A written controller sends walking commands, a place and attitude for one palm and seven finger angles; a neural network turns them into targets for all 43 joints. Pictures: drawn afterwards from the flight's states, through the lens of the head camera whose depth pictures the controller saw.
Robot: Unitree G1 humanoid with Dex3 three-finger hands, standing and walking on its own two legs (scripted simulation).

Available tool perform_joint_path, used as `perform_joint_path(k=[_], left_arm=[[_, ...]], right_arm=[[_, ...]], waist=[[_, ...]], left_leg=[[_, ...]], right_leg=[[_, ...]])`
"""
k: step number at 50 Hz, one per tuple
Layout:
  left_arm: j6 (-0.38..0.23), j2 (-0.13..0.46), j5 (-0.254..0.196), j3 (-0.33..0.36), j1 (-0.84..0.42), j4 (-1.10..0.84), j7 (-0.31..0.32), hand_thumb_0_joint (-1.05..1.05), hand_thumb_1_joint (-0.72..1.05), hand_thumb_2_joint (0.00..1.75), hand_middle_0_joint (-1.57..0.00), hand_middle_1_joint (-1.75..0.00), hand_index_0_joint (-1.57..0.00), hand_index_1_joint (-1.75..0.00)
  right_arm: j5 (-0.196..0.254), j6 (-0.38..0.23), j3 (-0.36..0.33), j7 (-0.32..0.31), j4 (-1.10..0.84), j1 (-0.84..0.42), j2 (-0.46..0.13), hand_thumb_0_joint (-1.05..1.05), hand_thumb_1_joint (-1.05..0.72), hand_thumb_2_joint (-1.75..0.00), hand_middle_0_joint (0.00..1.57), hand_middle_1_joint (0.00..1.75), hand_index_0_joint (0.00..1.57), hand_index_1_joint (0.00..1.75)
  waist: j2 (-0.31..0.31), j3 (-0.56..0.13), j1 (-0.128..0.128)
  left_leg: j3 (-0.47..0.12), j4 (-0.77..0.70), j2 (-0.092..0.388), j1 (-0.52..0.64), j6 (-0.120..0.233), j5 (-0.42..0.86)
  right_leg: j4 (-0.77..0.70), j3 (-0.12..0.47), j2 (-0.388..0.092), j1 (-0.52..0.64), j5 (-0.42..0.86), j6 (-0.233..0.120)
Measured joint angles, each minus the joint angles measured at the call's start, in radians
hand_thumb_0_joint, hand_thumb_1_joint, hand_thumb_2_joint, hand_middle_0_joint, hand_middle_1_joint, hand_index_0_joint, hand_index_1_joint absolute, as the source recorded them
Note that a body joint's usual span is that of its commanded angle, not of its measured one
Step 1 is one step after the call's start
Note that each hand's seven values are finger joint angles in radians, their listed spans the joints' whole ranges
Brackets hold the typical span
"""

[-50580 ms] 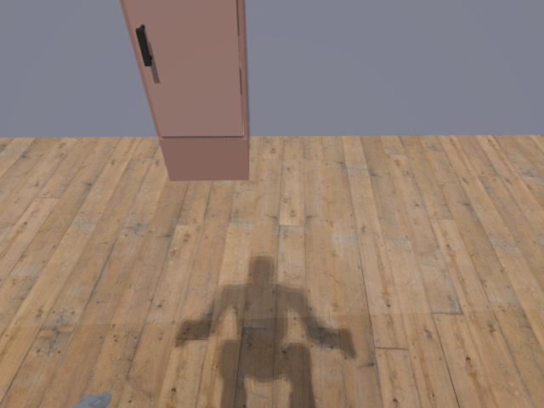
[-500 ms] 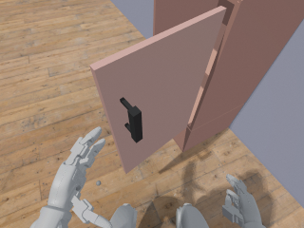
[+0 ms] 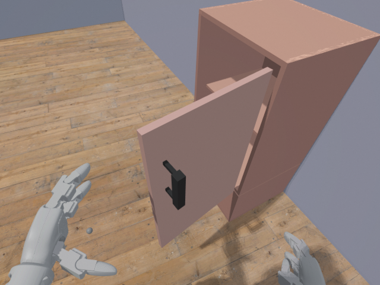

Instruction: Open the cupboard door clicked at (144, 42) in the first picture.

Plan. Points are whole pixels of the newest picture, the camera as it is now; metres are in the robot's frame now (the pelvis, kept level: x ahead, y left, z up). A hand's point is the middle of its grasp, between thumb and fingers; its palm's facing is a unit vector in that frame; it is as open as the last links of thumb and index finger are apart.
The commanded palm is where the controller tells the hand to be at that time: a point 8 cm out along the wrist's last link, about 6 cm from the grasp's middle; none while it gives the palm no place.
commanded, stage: draw the hand back to the body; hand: left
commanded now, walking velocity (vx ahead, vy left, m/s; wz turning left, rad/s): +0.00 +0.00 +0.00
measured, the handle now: (173, 185) +0.34 +0.07 +0.01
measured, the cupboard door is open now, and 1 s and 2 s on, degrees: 100 100 100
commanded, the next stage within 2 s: step back with the hand held close in 0.98 s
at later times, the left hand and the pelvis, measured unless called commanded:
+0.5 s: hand (33, 185) +0.22 +0.25 +0.19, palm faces +0.41 -0.81 -0.41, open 10.3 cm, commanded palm +0.17 +0.29 +0.21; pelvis +0.03 +0.00 +0.05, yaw +0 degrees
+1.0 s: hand (26, 186) +0.20 +0.24 +0.21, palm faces +0.45 -0.80 -0.40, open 7.4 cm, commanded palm +0.15 +0.28 +0.22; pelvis +0.01 -0.02 +0.06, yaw -1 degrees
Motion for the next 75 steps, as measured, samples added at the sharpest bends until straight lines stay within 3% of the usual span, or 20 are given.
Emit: perform_joint_path(k=[4, 11, 22, 32, 38, 46, 56, 60, 65, 75], left_arm=[[0.067, -0.016, 0.071, -0.016, 0.037, -0.045, 0.12, -0.01, -0.28, 0.39, -0.16, -0.3, -0.16, -0.3], [0.097, 0.004, 0.108, 0.01, 0.03, -0.044, 0.191, -0.01, -0.06, 0.49, -0.17, -0.3, -0.18, -0.3], [0.072, 0.02, 0.104, 0.111, -0.04, -0.037, 0.2, 0.0, 0.32, 0.65, -0.18, -0.3, -0.19, -0.3], [0.04, 0.044, 0.09, 0.214, -0.104, -0.027, 0.193, 0.01, 0.67, 0.8, -0.2, -0.3, -0.2, -0.3], [0.024, 0.02, 0.083, 0.22, -0.118, 0.008, 0.186, 0.01, 0.81, 0.86, -0.2, -0.3, -0.21, -0.3], [0.034, 0.008, 0.09, 0.184, -0.09, 0.017, 0.179, 0.01, 0.88, 0.89, -0.21, -0.3, -0.21, -0.3], [0.011, 0.017, 0.09, 0.206, -0.122, 0.03, 0.183, 0.02, 0.89, 0.9, -0.21, -0.3, -0.21, -0.3], [-0.036, 0.031, 0.099, 0.244, -0.139, 0.034, 0.18, 0.02, 0.89, 0.9, -0.21, -0.3, -0.21, -0.3], [-0.054, 0.052, 0.096, 0.251, -0.066, -0.012, 0.175, 0.01, 0.89, 0.9, -0.21, -0.3, -0.21, -0.3], [-0.057, 0.106, 0.093, 0.265, 0.002, -0.083, 0.19, 0.02, 0.89, 0.9, -0.21, -0.3, -0.22, -0.3]], right_arm=[[-0.01, -0.001, 0.006, -0.007, 0.013, -0.005, 0.006, 0.01, -0.9, -0.9, 0.2, 0.3, 0.2, 0.3], [-0.021, -0.01, 0.026, -0.015, 0.07, -0.018, 0.017, 0.01, -0.9, -0.9, 0.21, 0.3, 0.2, 0.3], [-0.032, -0.031, 0.022, -0.005, 0.148, -0.057, 0.012, 0.01, -0.9, -0.9, 0.21, 0.3, 0.2, 0.3], [-0.038, -0.03, -0.002, 0.0, 0.189, -0.09, -0.001, 0.01, -0.9, -0.9, 0.21, 0.3, 0.2, 0.3], [-0.037, -0.015, -0.015, 0.008, 0.201, -0.102, -0.004, 0.01, -0.9, -0.9, 0.21, 0.3, 0.2, 0.3], [-0.042, -0.014, -0.02, 0.002, 0.221, -0.09, 0.002, 0.01, -0.9, -0.9, 0.21, 0.3, 0.2, 0.3], [-0.041, -0.029, -0.023, -0.001, 0.236, -0.099, 0.006, 0.01, -0.9, -0.9, 0.21, 0.3, 0.2, 0.3], [-0.04, -0.002, -0.015, 0.011, 0.21, -0.114, -0.003, 0.01, -0.9, -0.9, 0.21, 0.3, 0.2, 0.3], [-0.041, 0.042, -0.03, 0.017, 0.178, -0.139, -0.011, 0.01, -0.9, -0.9, 0.21, 0.3, 0.2, 0.3], [-0.03, 0.086, -0.053, -0.001, 0.156, -0.131, -0.006, 0.01, -0.9, -0.9, 0.2, 0.3, 0.2, 0.3]], waist=[[0.018, 0.01, 0.007], [0.028, 0.043, 0.031], [0.032, 0.089, 0.048], [0.031, 0.121, 0.06], [0.038, 0.142, 0.057], [0.03, 0.152, 0.057], [0.04, 0.162, 0.058], [0.045, 0.155, 0.032], [0.032, 0.162, 0.003], [-0.021, 0.173, 0.001]], left_leg=[[0.008, -0.081, -0.006, 0.075, 0.008, 0.028], [0.018, -0.213, -0.016, 0.209, 0.014, 0.074], [0.024, -0.393, -0.015, 0.388, 0.009, 0.144], [0.03, -0.498, -0.001, 0.481, -0.003, 0.195], [0.034, -0.535, 0.005, 0.505, -0.008, 0.22], [0.034, -0.559, 0.014, 0.524, -0.016, 0.238], [0.035, -0.573, 0.019, 0.539, -0.019, 0.254], [0.021, -0.547, 0.021, 0.477, -0.016, 0.257], [0.031, -0.541, 0.011, 0.413, -0.01, 0.276], [0.048, -0.514, -0.013, 0.344, 0.006, 0.304]], right_leg=[[-0.08, 0.005, -0.005, 0.075, 0.027, 0.005], [-0.196, 0.012, -0.015, 0.201, 0.064, 0.011], [-0.357, 0.014, -0.013, 0.371, 0.124, 0.007], [-0.453, 0.016, 0.001, 0.457, 0.172, -0.005], [-0.484, 0.019, 0.007, 0.477, 0.195, -0.01], [-0.506, 0.019, 0.017, 0.494, 0.213, -0.019], [-0.527, 0.019, 0.022, 0.512, 0.233, -0.022], [-0.539, 0.006, 0.023, 0.473, 0.25, -0.02], [-0.538, 0.017, 0.014, 0.407, 0.276, -0.013], [-0.501, 0.036, -0.009, 0.331, 0.303, 0.004]])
